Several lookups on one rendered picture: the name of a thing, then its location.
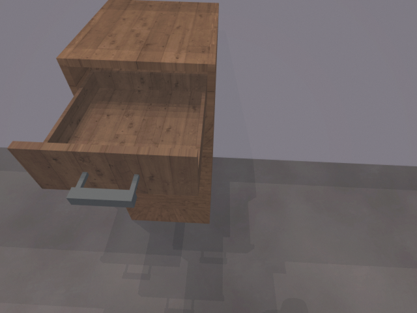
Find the handle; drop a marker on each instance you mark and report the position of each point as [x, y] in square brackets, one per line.
[103, 197]

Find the drawer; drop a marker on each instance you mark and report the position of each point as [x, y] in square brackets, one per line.
[121, 123]

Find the cabinet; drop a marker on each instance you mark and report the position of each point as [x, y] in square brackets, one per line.
[154, 36]

